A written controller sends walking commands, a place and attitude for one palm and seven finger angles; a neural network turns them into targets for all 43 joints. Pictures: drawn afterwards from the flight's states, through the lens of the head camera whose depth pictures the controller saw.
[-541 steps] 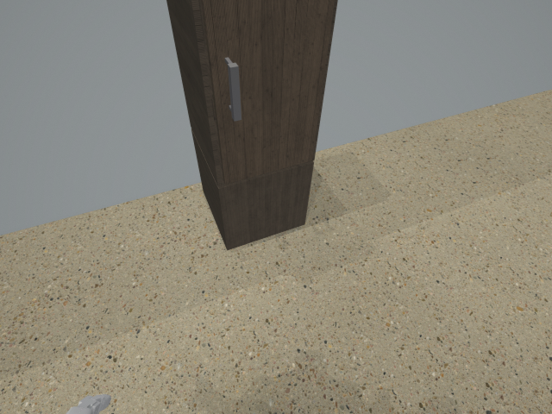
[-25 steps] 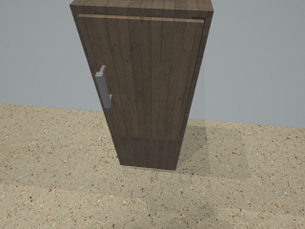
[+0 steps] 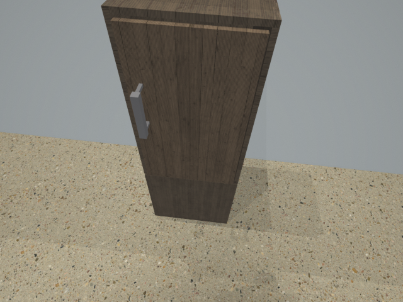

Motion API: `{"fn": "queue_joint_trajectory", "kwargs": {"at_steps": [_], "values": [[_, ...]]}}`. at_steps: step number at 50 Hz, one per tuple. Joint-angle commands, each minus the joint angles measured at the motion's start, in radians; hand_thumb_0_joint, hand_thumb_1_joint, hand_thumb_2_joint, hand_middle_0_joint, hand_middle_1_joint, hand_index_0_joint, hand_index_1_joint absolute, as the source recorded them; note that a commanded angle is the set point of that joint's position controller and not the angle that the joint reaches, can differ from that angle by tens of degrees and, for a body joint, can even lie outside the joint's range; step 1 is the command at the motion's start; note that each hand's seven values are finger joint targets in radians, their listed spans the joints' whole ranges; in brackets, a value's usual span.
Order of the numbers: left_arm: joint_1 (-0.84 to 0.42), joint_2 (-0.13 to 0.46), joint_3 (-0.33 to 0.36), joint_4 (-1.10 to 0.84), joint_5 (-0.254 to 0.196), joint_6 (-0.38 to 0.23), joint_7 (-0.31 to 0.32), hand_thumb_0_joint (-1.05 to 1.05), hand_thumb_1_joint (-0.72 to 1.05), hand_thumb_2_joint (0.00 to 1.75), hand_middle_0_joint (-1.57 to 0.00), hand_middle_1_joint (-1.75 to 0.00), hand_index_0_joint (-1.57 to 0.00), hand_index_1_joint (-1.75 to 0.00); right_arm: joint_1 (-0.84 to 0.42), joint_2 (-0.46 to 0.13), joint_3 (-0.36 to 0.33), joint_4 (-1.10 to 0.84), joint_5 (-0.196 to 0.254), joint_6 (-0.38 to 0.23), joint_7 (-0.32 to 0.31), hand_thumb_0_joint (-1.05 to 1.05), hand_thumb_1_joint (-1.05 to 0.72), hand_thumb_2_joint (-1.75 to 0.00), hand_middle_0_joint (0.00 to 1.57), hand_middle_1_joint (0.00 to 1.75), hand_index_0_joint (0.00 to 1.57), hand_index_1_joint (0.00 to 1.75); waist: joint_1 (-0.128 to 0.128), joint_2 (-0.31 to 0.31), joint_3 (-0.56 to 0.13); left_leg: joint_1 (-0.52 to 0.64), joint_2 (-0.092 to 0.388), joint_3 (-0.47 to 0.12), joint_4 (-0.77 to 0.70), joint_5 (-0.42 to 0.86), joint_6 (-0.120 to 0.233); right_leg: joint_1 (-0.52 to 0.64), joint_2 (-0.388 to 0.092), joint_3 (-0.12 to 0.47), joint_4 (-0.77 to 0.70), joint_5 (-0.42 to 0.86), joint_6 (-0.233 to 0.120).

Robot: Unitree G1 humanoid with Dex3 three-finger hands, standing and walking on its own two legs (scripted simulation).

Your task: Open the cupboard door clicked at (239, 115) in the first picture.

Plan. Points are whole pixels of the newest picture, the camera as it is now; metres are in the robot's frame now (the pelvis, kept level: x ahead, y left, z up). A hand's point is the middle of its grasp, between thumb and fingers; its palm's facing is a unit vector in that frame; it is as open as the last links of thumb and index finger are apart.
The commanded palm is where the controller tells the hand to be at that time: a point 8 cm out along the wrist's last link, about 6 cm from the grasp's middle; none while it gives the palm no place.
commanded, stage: look again from close up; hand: left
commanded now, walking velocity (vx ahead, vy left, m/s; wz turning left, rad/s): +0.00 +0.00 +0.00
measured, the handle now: (142, 112) +0.58 +0.21 +0.01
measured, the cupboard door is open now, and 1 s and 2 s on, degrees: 0 0 0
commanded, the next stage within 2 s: raise the hand with hooked fingers in 0.52 s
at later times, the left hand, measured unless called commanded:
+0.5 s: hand out of the picture +0.03 +0.17 -0.18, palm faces +0.03 -0.98 -0.19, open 7.4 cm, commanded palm none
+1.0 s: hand (118, 287) +0.15 +0.17 -0.04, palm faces -0.05 -1.00 -0.03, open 8.3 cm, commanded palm +0.13 +0.23 -0.05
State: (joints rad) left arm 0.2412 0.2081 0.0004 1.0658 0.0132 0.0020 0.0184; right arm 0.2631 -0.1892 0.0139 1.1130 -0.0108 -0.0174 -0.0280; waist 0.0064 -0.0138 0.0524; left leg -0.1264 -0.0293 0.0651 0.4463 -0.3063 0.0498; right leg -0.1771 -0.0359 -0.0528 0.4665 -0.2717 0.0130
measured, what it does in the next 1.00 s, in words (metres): lowers itself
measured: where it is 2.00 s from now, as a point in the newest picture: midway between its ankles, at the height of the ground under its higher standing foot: outside the picture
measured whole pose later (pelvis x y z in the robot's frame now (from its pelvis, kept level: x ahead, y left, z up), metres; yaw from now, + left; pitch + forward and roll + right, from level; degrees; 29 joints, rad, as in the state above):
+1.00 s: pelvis -0.04 -0.04 -0.06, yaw +1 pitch +11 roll +1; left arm 0.34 0.24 0.26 0.31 -0.29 -0.55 -0.50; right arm 0.13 -0.28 -0.06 0.54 0.02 -0.28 -0.02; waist 0.00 -0.04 -0.12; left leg -0.68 0.02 0.04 0.95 -0.47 -0.01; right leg -0.73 -0.02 -0.08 0.97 -0.44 -0.05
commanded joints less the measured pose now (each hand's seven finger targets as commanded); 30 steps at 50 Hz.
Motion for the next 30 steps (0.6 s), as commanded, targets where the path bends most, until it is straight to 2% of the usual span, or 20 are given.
{"fn": "queue_joint_trajectory", "kwargs": {"at_steps": [1,9,14,18,20,23,30], "values": [[0.021,0.11,0.021,-0.034,0.0,-0.017,0.012,0.0,0.9,0.9,-0.2,-0.3,-0.2,-0.3,0.025,-0.12,-0.023,-0.037,-0.001,-0.024,-0.005,0.0,-0.9,-0.9,0.2,0.3,0.2,0.3,-0.001,0.033,-0.003,-0.065,0.138,-0.126,-0.109,0.212,0.009,0.027,-0.078,0.074,-0.048,0.144,-0.051],[0.041,0.096,0.017,-0.011,0.0,-0.02,0.014,0.0,0.9,0.9,-0.2,-0.3,-0.2,-0.3,0.039,-0.106,-0.022,-0.021,0.001,-0.024,-0.008,0.0,-0.9,-0.9,0.2,0.3,0.2,0.3,-0.002,0.005,-0.004,-0.046,0.138,-0.118,-0.097,0.259,0.007,0.025,-0.08,0.074,-0.044,0.193,-0.05],[0.044,0.09,0.017,-0.004,0.001,-0.02,0.016,0.0,0.9,0.9,-0.2,-0.3,-0.2,-0.3,0.035,-0.102,-0.022,-0.015,0.001,-0.025,-0.01,0.0,-0.9,-0.9,0.2,0.3,0.2,0.3,-0.001,0.011,0.008,-0.046,0.137,-0.119,-0.098,0.279,0.006,0.018,-0.08,0.074,-0.043,0.203,-0.049],[0.047,0.085,0.021,-0.001,0.0,-0.022,0.017,0.0,0.9,0.9,-0.2,-0.3,-0.2,-0.3,0.035,-0.1,-0.023,-0.011,-0.001,-0.028,-0.013,0.0,-0.9,-0.9,0.2,0.3,0.2,0.3,-0.001,0.022,-0.017,-0.026,0.139,-0.117,-0.091,0.337,0.004,0.029,-0.082,0.072,-0.034,0.236,-0.048],[0.045,0.086,0.021,-0.001,0.0,-0.022,0.017,0.0,0.9,0.9,-0.2,-0.3,-0.2,-0.3,0.038,-0.096,-0.022,-0.01,0.0,-0.027,-0.013,0.0,-0.9,-0.9,0.2,0.3,0.2,0.3,0.0,0.009,-0.008,-0.034,0.139,-0.116,-0.09,0.327,0.004,0.029,-0.083,0.069,-0.035,0.235,-0.05],[0.046,0.084,0.023,-0.003,0.0,-0.023,0.017,0.0,0.9,0.9,-0.2,-0.3,-0.2,-0.3,0.038,-0.096,-0.023,-0.009,-0.001,-0.029,-0.015,0.0,-0.9,-0.9,0.2,0.3,0.2,0.3,0.001,0.02,-0.027,-0.022,0.139,-0.116,-0.086,0.356,0.004,0.04,-0.084,0.069,-0.031,0.255,-0.051],[0.044,0.088,0.026,-0.004,0.001,-0.025,0.017,0.0,0.9,0.9,-0.2,-0.3,-0.2,-0.3,0.035,-0.091,-0.026,-0.006,-0.001,-0.027,-0.016,0.0,-0.9,-0.9,0.2,0.3,0.2,0.3,0.002,0.022,-0.023,-0.024,0.137,-0.111,-0.079,0.357,0.0,0.045,-0.089,0.071,-0.034,0.287,-0.056]]}}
